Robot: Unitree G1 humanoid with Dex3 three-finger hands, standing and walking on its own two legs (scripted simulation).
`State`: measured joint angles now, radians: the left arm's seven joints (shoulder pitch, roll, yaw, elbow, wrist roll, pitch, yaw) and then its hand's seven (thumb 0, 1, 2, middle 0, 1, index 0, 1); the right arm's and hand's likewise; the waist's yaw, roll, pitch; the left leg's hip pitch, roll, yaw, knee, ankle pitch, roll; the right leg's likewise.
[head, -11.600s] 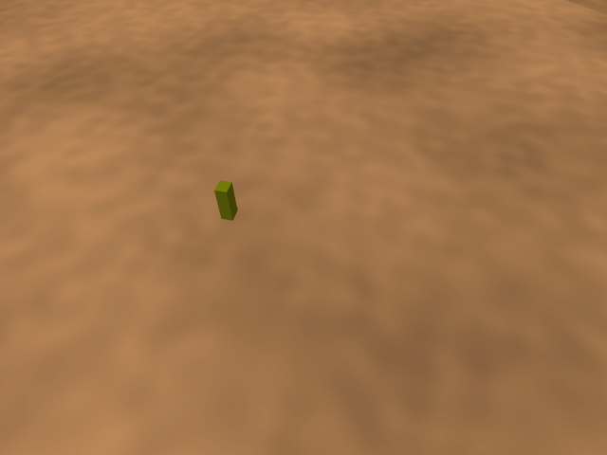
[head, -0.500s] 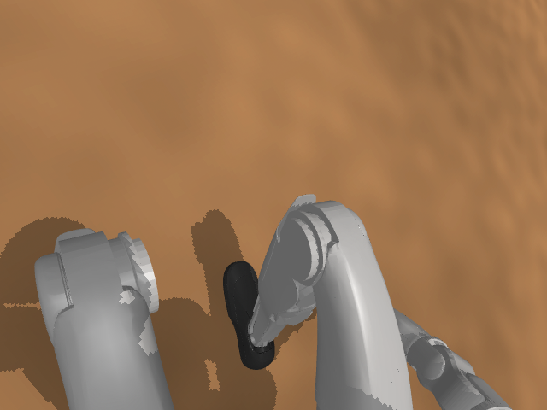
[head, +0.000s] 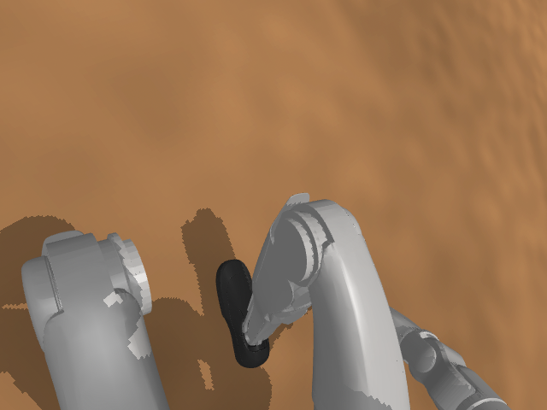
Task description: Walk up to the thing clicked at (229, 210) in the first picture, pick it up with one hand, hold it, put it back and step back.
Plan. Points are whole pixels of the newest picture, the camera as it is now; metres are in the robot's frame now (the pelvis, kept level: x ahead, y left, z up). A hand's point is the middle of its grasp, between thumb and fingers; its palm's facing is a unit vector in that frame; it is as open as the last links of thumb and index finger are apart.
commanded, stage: rest palm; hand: left
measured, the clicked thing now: out of the picture +0.47 +0.36 -0.20
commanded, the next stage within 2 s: close in 0.26 s
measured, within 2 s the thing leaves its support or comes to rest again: leaves its support in 1.18 s
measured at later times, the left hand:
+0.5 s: hand out of the picture +0.42 +0.36 -0.17, palm faces +0.62 -0.79 -0.06, open 14.5 cm
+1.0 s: hand out of the picture +0.44 +0.37 -0.17, palm faces +0.61 -0.79 -0.06, open 10.0 cm
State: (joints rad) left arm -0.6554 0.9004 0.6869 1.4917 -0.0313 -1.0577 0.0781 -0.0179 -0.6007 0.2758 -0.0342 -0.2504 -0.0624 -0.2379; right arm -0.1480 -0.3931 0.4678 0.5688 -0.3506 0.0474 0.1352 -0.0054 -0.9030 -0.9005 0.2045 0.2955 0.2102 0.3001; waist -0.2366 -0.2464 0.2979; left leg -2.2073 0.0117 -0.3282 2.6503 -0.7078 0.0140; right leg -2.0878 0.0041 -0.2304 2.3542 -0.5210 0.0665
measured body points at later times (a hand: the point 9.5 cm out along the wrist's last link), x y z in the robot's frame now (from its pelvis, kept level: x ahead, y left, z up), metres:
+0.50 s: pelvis +0.00 +0.00 +0.00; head +0.23 +0.18 +0.34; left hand +0.39 +0.40 -0.16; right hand +0.16 -0.25 -0.03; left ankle +0.08 +0.12 -0.25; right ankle +0.16 -0.12 -0.25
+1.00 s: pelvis +0.00 +0.00 +0.00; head +0.24 +0.18 +0.33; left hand +0.40 +0.40 -0.16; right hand +0.15 -0.26 -0.03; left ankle +0.08 +0.12 -0.25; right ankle +0.16 -0.12 -0.25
